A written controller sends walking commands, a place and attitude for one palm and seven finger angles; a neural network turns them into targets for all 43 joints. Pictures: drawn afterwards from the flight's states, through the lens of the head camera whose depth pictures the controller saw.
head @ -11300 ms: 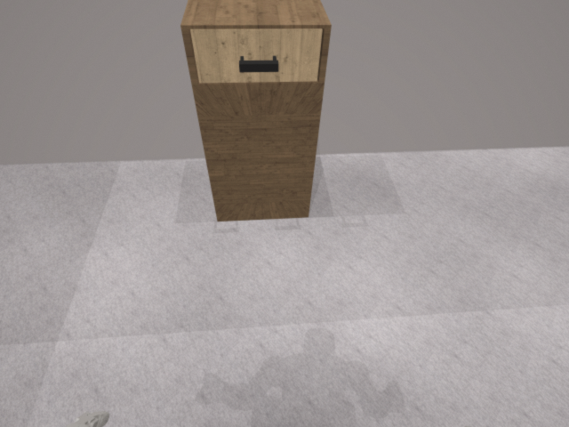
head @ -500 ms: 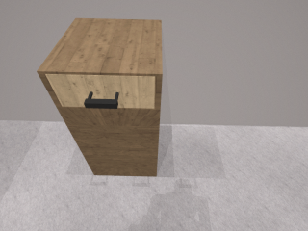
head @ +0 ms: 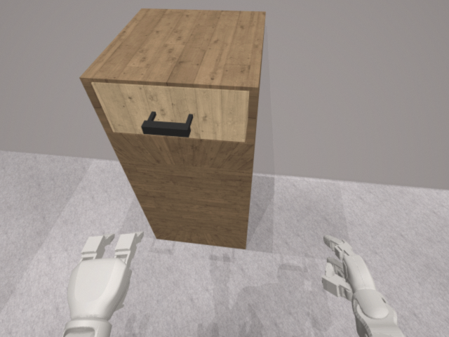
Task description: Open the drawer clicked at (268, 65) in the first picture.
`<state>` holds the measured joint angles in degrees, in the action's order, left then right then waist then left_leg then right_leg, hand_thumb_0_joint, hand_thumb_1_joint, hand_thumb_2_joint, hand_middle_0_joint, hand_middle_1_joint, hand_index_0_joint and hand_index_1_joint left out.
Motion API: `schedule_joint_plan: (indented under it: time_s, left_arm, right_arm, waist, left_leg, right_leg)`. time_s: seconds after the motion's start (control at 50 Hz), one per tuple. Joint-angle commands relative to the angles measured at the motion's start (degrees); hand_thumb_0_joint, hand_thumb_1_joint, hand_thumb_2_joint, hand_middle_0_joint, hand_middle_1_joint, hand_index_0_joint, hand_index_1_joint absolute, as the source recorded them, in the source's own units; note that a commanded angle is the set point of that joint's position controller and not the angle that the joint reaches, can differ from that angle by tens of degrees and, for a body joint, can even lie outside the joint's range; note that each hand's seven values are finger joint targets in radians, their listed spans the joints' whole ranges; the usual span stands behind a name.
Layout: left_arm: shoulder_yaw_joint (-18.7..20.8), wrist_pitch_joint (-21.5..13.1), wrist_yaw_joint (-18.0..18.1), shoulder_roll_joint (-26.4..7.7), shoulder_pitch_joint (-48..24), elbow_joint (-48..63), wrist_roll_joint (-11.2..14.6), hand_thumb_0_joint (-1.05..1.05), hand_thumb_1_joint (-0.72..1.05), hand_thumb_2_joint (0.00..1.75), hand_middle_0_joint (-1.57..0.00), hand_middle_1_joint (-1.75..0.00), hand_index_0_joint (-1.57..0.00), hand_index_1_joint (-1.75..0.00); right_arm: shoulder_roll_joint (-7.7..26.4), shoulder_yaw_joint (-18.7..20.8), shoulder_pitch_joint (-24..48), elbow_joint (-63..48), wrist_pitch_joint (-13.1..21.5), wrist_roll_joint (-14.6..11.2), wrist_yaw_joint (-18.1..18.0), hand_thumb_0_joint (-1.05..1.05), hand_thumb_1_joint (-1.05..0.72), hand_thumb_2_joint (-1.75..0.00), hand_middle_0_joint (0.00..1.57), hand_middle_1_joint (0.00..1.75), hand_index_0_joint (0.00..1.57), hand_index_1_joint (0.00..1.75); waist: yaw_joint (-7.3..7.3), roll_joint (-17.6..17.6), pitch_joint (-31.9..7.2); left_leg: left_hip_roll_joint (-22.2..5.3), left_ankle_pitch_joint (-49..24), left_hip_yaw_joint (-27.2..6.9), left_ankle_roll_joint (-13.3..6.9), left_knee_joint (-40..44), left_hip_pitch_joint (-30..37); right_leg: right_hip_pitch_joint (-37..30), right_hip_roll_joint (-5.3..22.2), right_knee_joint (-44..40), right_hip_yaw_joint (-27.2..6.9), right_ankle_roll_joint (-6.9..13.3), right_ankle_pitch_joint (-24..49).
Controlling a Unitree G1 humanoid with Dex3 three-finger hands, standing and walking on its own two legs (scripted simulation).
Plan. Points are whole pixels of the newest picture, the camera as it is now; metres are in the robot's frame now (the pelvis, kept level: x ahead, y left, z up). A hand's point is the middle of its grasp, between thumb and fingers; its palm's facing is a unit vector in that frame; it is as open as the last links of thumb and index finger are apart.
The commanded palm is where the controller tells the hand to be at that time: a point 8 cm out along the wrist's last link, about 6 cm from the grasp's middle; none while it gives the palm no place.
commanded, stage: raise the hand with hooked fingers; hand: left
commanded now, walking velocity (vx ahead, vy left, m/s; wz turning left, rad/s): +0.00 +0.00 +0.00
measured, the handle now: (168, 122) +0.57 +0.24 +0.04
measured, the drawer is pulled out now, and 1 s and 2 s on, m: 0.00 0.00 0.00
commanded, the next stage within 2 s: move the hooked fingers above the handle in 1.34 s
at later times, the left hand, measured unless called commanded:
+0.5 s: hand (106, 214) +0.27 +0.25 +0.08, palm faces +0.09 -0.09 -0.99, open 12.3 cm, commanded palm +0.24 +0.25 +0.14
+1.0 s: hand (83, 160) +0.32 +0.28 +0.16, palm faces +0.07 -0.05 -1.00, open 13.8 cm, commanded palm +0.28 +0.28 +0.21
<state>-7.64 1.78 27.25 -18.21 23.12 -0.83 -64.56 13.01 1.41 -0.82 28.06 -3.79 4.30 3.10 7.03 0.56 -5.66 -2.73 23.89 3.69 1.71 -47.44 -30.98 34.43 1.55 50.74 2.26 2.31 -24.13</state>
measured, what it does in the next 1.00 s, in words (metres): stands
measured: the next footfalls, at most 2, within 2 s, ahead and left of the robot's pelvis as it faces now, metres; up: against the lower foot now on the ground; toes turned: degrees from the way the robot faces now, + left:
none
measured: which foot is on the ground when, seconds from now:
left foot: down 0.00-1.00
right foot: down 0.00-1.00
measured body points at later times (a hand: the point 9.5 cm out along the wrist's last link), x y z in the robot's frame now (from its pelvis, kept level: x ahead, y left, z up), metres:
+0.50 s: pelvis +0.02 +0.02 +0.03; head +0.04 -0.01 +0.48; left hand +0.26 +0.25 +0.13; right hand +0.20 -0.22 -0.09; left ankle +0.00 +0.14 -0.70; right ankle +0.02 -0.09 -0.70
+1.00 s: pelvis +0.01 +0.03 +0.04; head +0.02 +0.00 +0.49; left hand +0.31 +0.28 +0.21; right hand +0.23 -0.17 -0.06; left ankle +0.00 +0.14 -0.70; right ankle +0.02 -0.09 -0.70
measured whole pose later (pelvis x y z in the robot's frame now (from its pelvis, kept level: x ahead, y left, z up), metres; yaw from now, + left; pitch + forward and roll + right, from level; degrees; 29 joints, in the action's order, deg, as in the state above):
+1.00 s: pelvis +0.01 +0.03 +0.04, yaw +2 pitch +0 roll +0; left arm -3.0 2.6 -0.4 -29.0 -9.0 -2.7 -52.4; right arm 13.3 -1.2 -5.3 36.0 -6.7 -0.5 -0.8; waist 5.3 -5.0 0.0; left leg -0.3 13.9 2.6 -0.5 -24.7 -10.7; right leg 12.2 2.7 25.7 3.8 -0.4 -13.4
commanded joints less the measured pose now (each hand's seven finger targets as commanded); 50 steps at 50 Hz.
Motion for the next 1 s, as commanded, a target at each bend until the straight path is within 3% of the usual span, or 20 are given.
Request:
schedule_joint_plan:
  time_s: [0.0,0.06,0.12,0.16,0.22,0.28,0.32,0.4,0.44,0.5,0.6,0.68,0.76,0.84,0.92,0.98]
  left_arm:
    - [3.56,0.03,-0.26,-5.98,-19.13,16.38,3.92,0.00,0.22,0.61,-0.25,-0.74,-0.25,-0.74]
    - [3.78,1.50,-4.94,-6.57,-14.38,13.06,5.08,0.00,0.15,0.58,-0.25,-0.78,-0.25,-0.78]
    - [5.74,2.02,-8.42,-8.35,-11.04,12.00,5.50,0.00,0.08,0.55,-0.26,-0.82,-0.26,-0.82]
    - [7.03,1.45,-9.55,-9.39,-10.67,11.88,5.40,0.00,0.04,0.53,-0.26,-0.86,-0.26,-0.86]
    - [10.37,0.30,-9.37,-11.93,-12.21,13.90,5.47,0.00,-0.03,0.50,-0.27,-0.90,-0.27,-0.90]
    - [12.43,-0.82,-8.16,-13.65,-16.87,16.36,5.71,0.00,-0.10,0.47,-0.27,-0.94,-0.27,-0.94]
    - [11.65,-1.19,-7.53,-12.63,-18.08,16.60,6.21,0.00,-0.15,0.45,-0.27,-0.98,-0.27,-0.98]
    - [9.80,-0.24,-8.30,-11.75,-21.30,16.42,7.27,0.00,-0.24,0.41,-0.28,-1.03,-0.28,-1.03]
    - [9.38,0.71,-9.67,-12.30,-23.05,15.58,7.78,0.00,-0.29,0.39,-0.29,-1.07,-0.29,-1.07]
    - [9.93,1.66,-11.97,-14.42,-26.04,17.03,7.69,0.00,-0.36,0.36,-0.29,-1.11,-0.29,-1.11]
    - [10.52,2.99,-15.99,-16.09,-30.04,13.99,8.72,0.00,-0.48,0.31,-0.30,-1.18,-0.30,-1.18]
    - [10.95,3.05,-18.52,-18.08,-36.67,13.32,8.96,0.00,-0.50,0.30,-0.30,-1.20,-0.30,-1.20]
    - [10.61,2.40,-21.25,-19.02,-41.50,12.14,9.80,0.00,-0.50,0.30,-0.30,-1.20,-0.30,-1.20]
    - [11.25,1.26,-23.65,-21.07,-46.61,11.74,10.64,0.00,-0.50,0.30,-0.30,-1.20,-0.30,-1.20]
    - [12.09,0.54,-25.90,-22.56,-49.56,8.63,12.02,0.00,-0.50,0.30,-0.30,-1.20,-0.30,-1.20]
    - [12.17,-0.21,-27.61,-21.32,-44.98,6.94,12.89,0.00,-0.50,0.30,-0.30,-1.20,-0.30,-1.20]
  right_arm:
    - [4.73,1.54,2.93,-5.46,2.90,-0.20,-1.92,0.00,-0.90,-0.90,0.20,0.30,0.20,0.30]
    - [4.54,0.84,3.07,-4.68,2.47,-0.70,-2.62,0.00,-0.90,-0.90,0.20,0.30,0.20,0.30]
    - [4.50,0.16,3.00,-4.12,2.13,-1.31,-2.76,0.00,-0.90,-0.90,0.20,0.30,0.20,0.30]
    - [4.45,-0.11,2.67,-3.79,2.19,-1.41,-2.75,0.00,-0.90,-0.90,0.20,0.30,0.20,0.30]
    - [4.48,0.23,2.42,-3.55,2.34,-1.44,-2.96,0.00,-0.90,-0.90,0.20,0.30,0.20,0.30]
    - [4.80,1.08,2.18,-2.98,2.71,-1.46,-3.28,0.00,-0.90,-0.90,0.20,0.30,0.20,0.30]
    - [4.96,1.62,1.45,-2.27,3.00,-1.68,-3.27,0.00,-0.90,-0.90,0.20,0.30,0.20,0.30]
    - [5.62,2.14,1.56,-1.71,3.22,-2.43,-3.31,0.00,-0.90,-0.90,0.20,0.30,0.20,0.30]
    - [6.00,2.26,1.71,-1.48,3.06,-2.85,-3.44,0.00,-0.90,-0.90,0.20,0.30,0.20,0.30]
    - [6.20,1.97,2.20,-1.51,2.65,-3.13,-3.59,0.00,-0.90,-0.90,0.20,0.30,0.20,0.30]
    - [6.26,1.13,2.83,-1.17,1.28,-3.90,-3.80,0.00,-0.90,-0.90,0.20,0.30,0.20,0.30]
    - [6.28,0.62,3.01,-1.11,0.57,-4.22,-4.08,0.00,-0.90,-0.90,0.20,0.30,0.20,0.30]
    - [6.30,0.28,2.77,-0.68,0.11,-4.37,-4.19,0.00,-0.90,-0.90,0.20,0.30,0.20,0.30]
    - [6.61,0.06,2.55,-0.37,-0.17,-4.52,-4.20,0.00,-0.90,-0.90,0.20,0.30,0.20,0.30]
    - [6.92,-0.02,1.98,0.00,-0.36,-4.87,-4.32,0.00,-0.90,-0.90,0.20,0.30,0.20,0.30]
    - [7.32,0.31,1.51,-0.64,-0.49,-5.09,-3.73,0.00,-0.90,-0.90,0.20,0.30,0.20,0.30]
  waist:
    - [-6.43,-0.70,-9.66]
    - [-4.04,2.04,-8.93]
    - [-2.20,2.39,-7.84]
    - [-1.58,3.73,-6.87]
    - [-0.68,1.71,-7.59]
    - [-1.26,1.36,-9.18]
    - [-1.68,-0.74,-10.37]
    - [-2.19,-1.55,-9.84]
    - [-2.28,-0.27,-8.33]
    - [-1.58,-1.79,-9.83]
    - [-1.66,-0.56,-6.54]
    - [-1.86,-3.09,-6.75]
    - [-2.32,-2.28,-7.17]
    - [-2.47,-4.19,-7.61]
    - [-2.70,-2.81,-7.33]
    - [-1.85,-2.03,-6.91]
  left_leg:
    - [5.55,-11.76,-2.05,-3.79,4.17,10.75]
    - [5.10,-13.54,-1.73,-3.63,8.10,8.83]
    - [4.91,-15.49,-1.38,-3.12,11.22,8.69]
    - [4.78,-15.92,-1.34,-3.01,12.79,8.47]
    - [4.74,-16.45,-1.06,-2.91,14.43,9.43]
    - [4.71,-18.37,-1.29,-3.01,14.87,11.37]
    - [4.64,-19.77,-1.12,-3.00,15.09,13.43]
    - [4.29,-21.37,-1.32,-2.91,16.36,15.53]
    - [4.14,-21.62,-1.29,-2.99,17.37,15.96]
    - [4.06,-24.30,-1.38,-2.89,18.80,17.98]
    - [4.02,-24.26,-1.08,-2.78,21.51,18.57]
    - [4.00,-24.48,-1.25,-2.61,23.06,20.45]
    - [4.03,-26.36,-1.40,-2.67,23.98,21.91]
    - [3.91,-27.16,-1.83,-2.49,25.02,22.95]
    - [3.89,-26.69,-2.05,-2.56,25.80,22.77]
    - [3.73,-27.68,-2.07,-2.40,26.30,22.21]
  right_leg:
    - [-5.02,-1.82,-14.47,-7.21,0.10,10.99]
    - [-11.87,-1.65,-15.09,-4.77,-0.41,16.20]
    - [-16.50,-1.47,-16.18,-4.99,-0.36,19.17]
    - [-18.14,-1.33,-16.76,-4.67,-0.48,19.78]
    - [-20.66,-0.98,-17.70,-4.69,-0.30,19.41]
    - [-21.28,-1.10,-18.18,-4.67,-0.22,20.81]
    - [-20.80,-1.03,-18.06,-3.83,-0.16,21.98]
    - [-20.18,-1.21,-18.59,-2.14,-0.18,21.54]
    - [-20.54,-1.23,-19.43,-1.74,-0.31,21.78]
    - [-23.05,-1.17,-19.94,-1.41,-0.16,23.42]
    - [-24.94,-1.42,-22.45,-1.03,-0.37,23.28]
    - [-26.10,-1.73,-23.95,-0.62,-0.26,22.44]
    - [-27.43,-1.87,-25.10,-0.21,-0.32,24.14]
    - [-28.41,-1.92,-26.09,0.07,-0.19,24.06]
    - [-29.01,-1.90,-27.12,0.25,-0.33,23.46]
    - [-29.68,-2.07,-27.27,0.43,-0.23,23.75]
